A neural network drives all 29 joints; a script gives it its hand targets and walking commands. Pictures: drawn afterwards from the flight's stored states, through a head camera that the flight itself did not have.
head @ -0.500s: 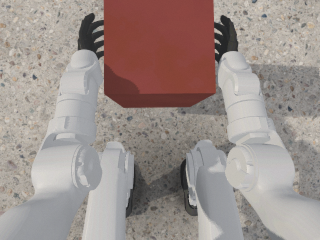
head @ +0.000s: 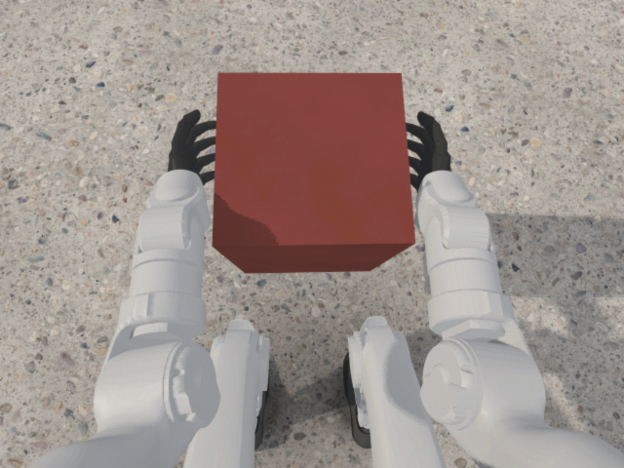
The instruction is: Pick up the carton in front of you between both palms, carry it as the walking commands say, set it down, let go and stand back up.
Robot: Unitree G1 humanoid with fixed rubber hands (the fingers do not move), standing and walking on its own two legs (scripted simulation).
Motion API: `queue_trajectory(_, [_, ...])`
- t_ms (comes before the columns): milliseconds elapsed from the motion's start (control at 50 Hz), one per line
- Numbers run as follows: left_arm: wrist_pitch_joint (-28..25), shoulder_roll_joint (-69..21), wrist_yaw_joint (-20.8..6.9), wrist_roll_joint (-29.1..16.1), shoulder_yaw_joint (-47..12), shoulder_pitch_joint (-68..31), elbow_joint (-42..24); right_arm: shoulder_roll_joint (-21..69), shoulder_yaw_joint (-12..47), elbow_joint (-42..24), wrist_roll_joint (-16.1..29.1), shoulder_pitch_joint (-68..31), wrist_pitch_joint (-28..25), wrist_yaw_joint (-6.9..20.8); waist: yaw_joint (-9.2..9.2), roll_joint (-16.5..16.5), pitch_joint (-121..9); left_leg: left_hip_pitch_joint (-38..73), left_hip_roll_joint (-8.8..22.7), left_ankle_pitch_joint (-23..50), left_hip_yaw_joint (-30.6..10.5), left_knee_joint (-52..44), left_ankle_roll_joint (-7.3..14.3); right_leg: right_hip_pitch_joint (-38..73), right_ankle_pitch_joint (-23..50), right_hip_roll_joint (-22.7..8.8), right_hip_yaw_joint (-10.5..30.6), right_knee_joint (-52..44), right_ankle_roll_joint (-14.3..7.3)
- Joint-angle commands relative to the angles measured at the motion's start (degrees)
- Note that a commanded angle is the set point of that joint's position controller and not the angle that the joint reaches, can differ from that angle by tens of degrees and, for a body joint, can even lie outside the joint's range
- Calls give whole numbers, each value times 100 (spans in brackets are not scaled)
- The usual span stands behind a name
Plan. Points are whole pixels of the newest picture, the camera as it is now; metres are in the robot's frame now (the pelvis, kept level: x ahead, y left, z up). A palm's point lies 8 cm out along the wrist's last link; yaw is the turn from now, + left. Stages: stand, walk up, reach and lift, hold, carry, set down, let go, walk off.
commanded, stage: reach and lift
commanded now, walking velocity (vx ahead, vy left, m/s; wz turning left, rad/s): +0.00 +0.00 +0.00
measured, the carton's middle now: (309, 191) +0.48 +0.00 -0.12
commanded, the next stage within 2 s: none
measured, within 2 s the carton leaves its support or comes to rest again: neither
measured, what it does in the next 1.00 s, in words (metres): rises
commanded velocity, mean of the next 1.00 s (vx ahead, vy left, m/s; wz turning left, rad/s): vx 0.00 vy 0.00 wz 0.00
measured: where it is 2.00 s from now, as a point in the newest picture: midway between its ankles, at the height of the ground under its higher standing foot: (307, 416)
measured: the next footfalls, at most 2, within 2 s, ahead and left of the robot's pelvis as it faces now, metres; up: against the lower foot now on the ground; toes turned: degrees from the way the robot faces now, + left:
none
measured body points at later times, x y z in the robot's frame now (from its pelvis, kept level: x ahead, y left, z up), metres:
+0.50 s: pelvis +0.05 +0.00 +0.14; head +0.17 +0.00 +0.57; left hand +0.44 +0.15 +0.11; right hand +0.43 -0.15 +0.11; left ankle +0.10 +0.12 -0.49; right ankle +0.10 -0.13 -0.49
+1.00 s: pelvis +0.08 +0.00 +0.24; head +0.07 +0.00 +0.69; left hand +0.39 +0.15 +0.25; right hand +0.39 -0.15 +0.25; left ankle +0.10 +0.12 -0.49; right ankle +0.10 -0.13 -0.49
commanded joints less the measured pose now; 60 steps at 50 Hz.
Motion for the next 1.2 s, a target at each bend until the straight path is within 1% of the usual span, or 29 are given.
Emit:
queue_trajectory(0, [-103,-6426,-1508,-1108,-3364,-3621,86,6309,3371,19,1107,-3742,-127,1515,38,7,-5848,3695,-739,1288,513,-1293,36,3625,1282,774,-580,-1206,-49])
queue_trajectory(120, [-185,-6526,-1509,-1005,-3347,-2939,205,6444,3382,118,977,-3060,-200,1456,39,-65,-5129,4149,-746,1194,382,-1895,59,4185,1225,770,-429,-1850,-49])
queue_trajectory(280, [-276,-6629,-1541,-859,-3376,-2163,197,6574,3400,124,812,-2224,-293,1426,-7,-25,-4428,5002,-713,1186,229,-2751,98,5114,1259,718,-245,-2729,-95])
queue_trajectory(540, [-250,-6707,-1569,-780,-3729,-775,-160,6695,3796,-240,765,-866,-271,1468,31,-25,-3306,6882,-547,1696,-66,-4307,173,6970,1734,567,50,-4267,-168])
queue_trajectory(660, [-119,-6709,-1596,-805,-3942,-117,-391,6685,3971,-439,763,-191,-138,1486,21,-16,-2696,7855,-469,2191,-171,-5074,183,7901,2229,495,146,-5025,-189])
queue_trajectory(780, [152,-6638,-1617,-852,-4174,483,-742,6599,4172,-784,815,390,129,1507,22,-8,-2039,8881,-389,2718,-223,-5877,179,8861,2702,403,170,-5827,-182])
queue_trajectory(880, [453,-6562,-1636,-923,-4358,821,-1116,6515,4367,-1179,887,739,435,1541,10,-12,-1419,9557,-320,2867,-231,-6489,168,9559,2846,330,167,-6441,-183])
queue_trajectory(940, [684,-6456,-1653,-927,-4383,954,-1334,6425,4389,-1372,876,887,670,1561,14,-12,-951,9812,-290,2748,-220,-6834,169,9875,2755,303,176,-6803,-196])
queue_trajectory(980, [831,-6335,-1667,-848,-4263,985,-1352,6364,4244,-1348,804,950,811,1579,7,-32,-534,9836,-274,2422,-205,-7027,185,9933,2488,289,181,-6999,-207])
queue_trajectory(1040, [971,-6261,-1716,-697,-3953,948,-1202,6227,3942,-1206,669,874,958,1625,-7,-44,-54,9801,-247,1824,-195,-7219,220,9906,1919,247,159,-7188,-235])
queue_trajectory(1100, [982,-6239,-1783,-555,-3649,620,-1004,6202,3666,-1029,548,544,972,1694,10,-30,171,9741,-226,1358,-161,-7265,260,9829,1415,230,121,-7224,-274])
queue_trajectory(1180, [927,-6382,-1830,-634,-3746,146,-1140,6350,3771,-1154,606,86,925,1743,6,-16,-155,9873,-210,1390,-138,-7218,270,9961,1433,221,107,-7185,-283])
